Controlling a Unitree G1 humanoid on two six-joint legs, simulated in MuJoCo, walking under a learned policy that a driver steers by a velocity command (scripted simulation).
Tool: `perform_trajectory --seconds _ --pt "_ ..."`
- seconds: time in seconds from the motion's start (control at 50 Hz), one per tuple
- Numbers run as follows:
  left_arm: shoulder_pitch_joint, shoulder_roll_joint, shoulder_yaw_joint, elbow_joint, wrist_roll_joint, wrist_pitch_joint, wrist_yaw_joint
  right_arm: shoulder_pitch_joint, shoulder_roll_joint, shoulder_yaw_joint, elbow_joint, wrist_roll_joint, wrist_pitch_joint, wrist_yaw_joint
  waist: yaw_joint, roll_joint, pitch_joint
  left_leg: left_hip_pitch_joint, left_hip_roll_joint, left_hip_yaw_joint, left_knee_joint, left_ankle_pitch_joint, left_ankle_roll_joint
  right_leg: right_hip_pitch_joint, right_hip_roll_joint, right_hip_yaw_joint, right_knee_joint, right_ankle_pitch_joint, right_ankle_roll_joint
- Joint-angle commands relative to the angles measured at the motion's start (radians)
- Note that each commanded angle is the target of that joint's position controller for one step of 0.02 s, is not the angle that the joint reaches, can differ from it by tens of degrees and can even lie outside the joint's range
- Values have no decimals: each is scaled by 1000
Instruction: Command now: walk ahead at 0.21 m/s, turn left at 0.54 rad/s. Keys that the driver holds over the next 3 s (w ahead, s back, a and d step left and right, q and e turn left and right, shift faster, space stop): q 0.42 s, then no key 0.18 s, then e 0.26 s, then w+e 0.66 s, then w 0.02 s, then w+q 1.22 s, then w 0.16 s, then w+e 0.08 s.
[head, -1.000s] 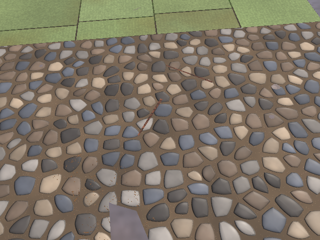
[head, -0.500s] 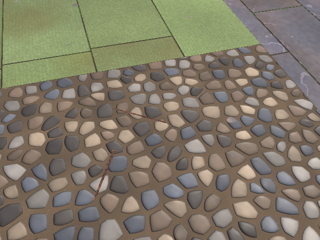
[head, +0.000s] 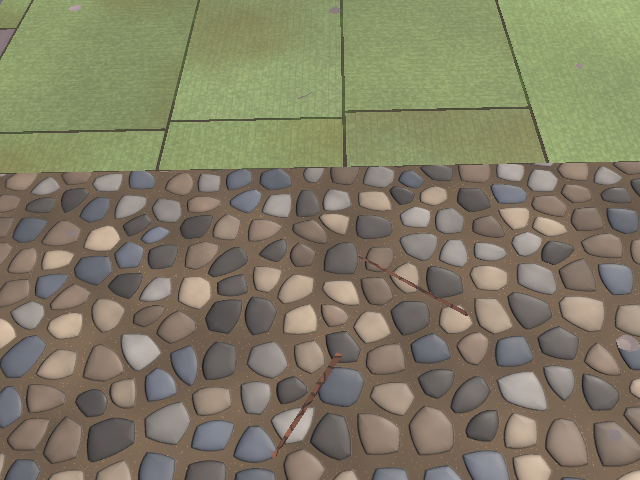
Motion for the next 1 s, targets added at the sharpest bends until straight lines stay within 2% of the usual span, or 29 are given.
perform_trajectory --seconds 0.02,0.1,0.12,0.14,0.16,0.18,0.2,0.24,0.26,0.28,0.3,0.34,0.42,0.48,0.6,0.64,0.66,0.68,0.7,0.72,0.76,0.78,0.84,0.86,0.88,0.9,0.94,0.98,1.0 --pt "-47 126 27 -61 -3 -5 6 -9 13 18 -66 -2 -2 16 -21 -159 -47 130 -15 49 -166 100 8 -35 -225 9 -21 689 -91" --pt "-33 167 46 -52 -9 17 12 -7 -32 6 -90 -15 -3 13 -21 -159 -74 203 -48 73 -270 -16 61 43 -268 10 131 756 -74" --pt "-35 174 50 -52 -10 26 15 30 -44 0 -85 -19 -9 9 -34 -149 -96 247 -67 74 -309 -41 80 52 -266 6 227 763 -66" --pt "-41 175 51 -54 -12 38 14 110 -54 -8 -63 -25 -22 0 -74 -96 -143 345 -97 79 -401 26 102 34 -238 -17 392 700 -40" --pt "7 171 50 -63 -7 43 11 189 -129 -29 -52 -33 -37 -17 -107 32 -214 528 8 -72 -458 355 147 -103 -185 -29 639 419 16" --pt "84 70 27 -116 -7 54 2 173 -266 -63 -71 -13 -30 -31 -32 241 -295 765 320 -471 -396 915 333 -439 9 -19 973 -449 75" --pt "39 114 30 -112 18 74 3 234 -249 -68 -81 43 -13 -33 -103 89 -408 763 341 -555 -460 779 401 -472 12 194 1047 -456 78" --pt "-66 112 30 -126 6 81 6 93 -149 -39 -95 34 11 -47 -59 1 -167 534 247 -419 -556 424 334 -519 -46 227 974 -298 77" --pt "-90 119 33 -132 14 83 9 47 -112 -28 -98 32 16 -52 -32 5 -106 460 186 -377 -583 346 283 -504 -60 232 901 -240 77" --pt "-63 124 35 -126 25 94 9 17 -90 -22 -105 31 18 -55 -9 26 -102 403 144 -339 -596 313 257 -451 -60 231 857 -206 80" --pt "-43 118 34 -117 29 106 8 14 -92 -21 -107 24 15 -51 -1 26 -122 377 126 -323 -597 316 243 -412 -43 223 844 -188 80" --pt "-34 99 31 -119 20 119 6 26 -120 -31 -105 17 6 -43 3 12 -152 366 107 -323 -599 291 233 -386 -27 226 796 -177 83" --pt "-105 100 31 -147 16 130 9 45 -142 -42 -106 12 16 -41 -27 54 -134 360 84 -396 -647 -42 212 -413 -16 245 672 -153 90" --pt "-124 100 30 -150 10 128 10 55 -133 -40 -103 6 22 -42 -44 72 -126 365 86 -427 -666 -164 201 -393 -9 244 593 -149 85" --pt "-82 93 23 -140 -9 111 17 48 -117 -31 -84 -3 31 -38 -44 87 -116 333 91 -463 -642 -119 183 -215 37 208 365 -196 33" --pt "6 70 15 -105 -6 100 19 41 -93 -17 -69 12 36 -49 -3 63 -115 289 71 -433 -609 -145 136 -65 37 188 109 -70 -6" --pt "-16 76 9 -107 5 90 21 72 -54 -3 -56 16 33 -55 -22 0 -98 252 33 -396 -577 -196 85 -22 -20 272 -12 -47 -25" --pt "-60 122 7 -129 24 79 21 120 1 17 -46 27 27 -56 -57 -163 -118 232 -48 -278 -460 -239 30 -28 -215 537 -127 -149 -77" --pt "-139 123 -1 -138 23 71 8 59 -41 7 -46 21 24 -59 -63 -190 -23 293 -120 -159 -437 -202 11 -234 -299 634 -171 -111 -126" --pt "-202 93 -10 -142 13 63 0 46 -40 10 -37 8 18 -56 -87 -169 -7 416 -79 -155 -423 -118 7 -301 -251 574 -147 -74 -114" --pt "-191 151 9 -127 -1 59 -5 17 -49 10 -29 5 8 -54 -75 -195 -18 434 -101 -124 -458 -12 3 -248 -149 490 -81 1 -59" --pt "-172 176 18 -123 -7 59 -5 15 -67 7 -26 2 4 -57 -64 -208 -25 415 -97 -116 -462 -3 -2 -200 -137 489 -48 101 -57" --pt "-104 193 36 -119 -11 63 -13 19 -87 5 -19 14 -10 -78 -30 -183 -79 372 -75 -95 -424 -25 -25 -73 -137 528 57 410 -83" --pt "-54 200 45 -111 -10 66 -14 6 -90 3 -22 16 -10 -85 1 -179 -95 371 -74 -84 -378 -40 -31 -62 -137 554 82 481 -94" --pt "-38 187 45 -104 -12 72 -12 2 -67 7 -30 18 -8 -85 -5 -183 -129 353 -92 -65 -360 -143 -32 -62 -143 584 65 365 -110" --pt "-48 195 53 -110 -10 84 -12 7 -53 11 -34 12 -7 -79 -9 -186 -124 317 -109 -44 -332 -242 -25 -73 -144 613 37 120 -136" --pt "-63 202 67 -119 1 106 -17 -23 -47 16 -54 0 -13 -64 -7 -168 -48 272 -112 -54 -309 -306 9 -159 -140 705 -28 -365 -171" --pt "-134 200 74 -147 0 114 -23 23 -51 19 -55 5 -33 -62 -59 -149 -5 383 -93 -83 -393 -267 40 -305 -102 713 -28 -504 -151" --pt "-198 180 70 -176 -8 112 -28 85 -78 14 -45 4 -45 -68 -108 -79 -5 516 -44 -161 -496 -322 65 -435 -38 646 39 -495 -106"
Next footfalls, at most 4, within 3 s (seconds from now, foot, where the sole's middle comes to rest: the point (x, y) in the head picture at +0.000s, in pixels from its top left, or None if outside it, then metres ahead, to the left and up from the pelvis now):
0.16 left None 0.19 0.10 -0.78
0.66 right None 0.17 -0.09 -0.78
0.98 left None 0.13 0.11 -0.78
1.44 right None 0.38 -0.14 -0.78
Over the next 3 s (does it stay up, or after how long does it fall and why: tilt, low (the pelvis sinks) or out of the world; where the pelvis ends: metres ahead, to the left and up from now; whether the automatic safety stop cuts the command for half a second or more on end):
stays up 1.12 0.00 -0.03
